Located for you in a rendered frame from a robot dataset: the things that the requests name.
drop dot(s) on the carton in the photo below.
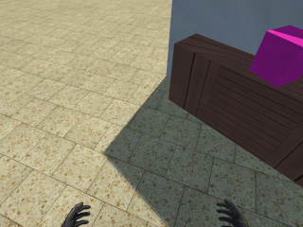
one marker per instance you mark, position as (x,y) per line
(279,59)

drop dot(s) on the robot left hand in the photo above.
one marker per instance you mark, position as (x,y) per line
(73,216)

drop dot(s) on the robot right hand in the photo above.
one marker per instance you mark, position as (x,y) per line
(237,219)

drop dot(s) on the pedestal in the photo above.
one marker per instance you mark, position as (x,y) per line
(212,81)

